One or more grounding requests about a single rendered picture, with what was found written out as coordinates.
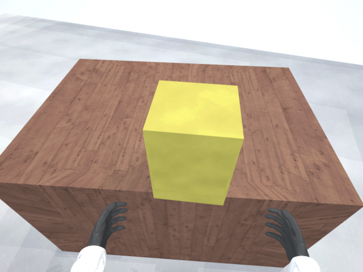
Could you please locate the pedestal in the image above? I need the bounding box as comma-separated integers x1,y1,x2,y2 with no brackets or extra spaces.
0,59,363,267

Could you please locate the left robot forearm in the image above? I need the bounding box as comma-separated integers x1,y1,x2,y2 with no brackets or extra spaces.
71,245,107,272

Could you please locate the left robot hand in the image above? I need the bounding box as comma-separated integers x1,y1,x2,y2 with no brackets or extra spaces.
87,202,128,249

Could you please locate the carton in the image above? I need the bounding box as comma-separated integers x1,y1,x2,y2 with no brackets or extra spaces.
143,80,244,206

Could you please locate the right robot hand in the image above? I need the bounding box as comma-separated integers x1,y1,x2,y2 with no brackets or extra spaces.
265,208,310,262

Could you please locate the right robot forearm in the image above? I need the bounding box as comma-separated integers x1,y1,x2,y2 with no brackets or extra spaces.
289,256,320,272

